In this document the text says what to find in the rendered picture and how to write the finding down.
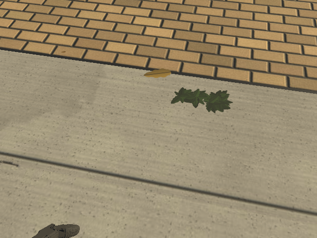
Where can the left robot hand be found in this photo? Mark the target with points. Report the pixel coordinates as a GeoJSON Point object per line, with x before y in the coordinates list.
{"type": "Point", "coordinates": [58, 231]}

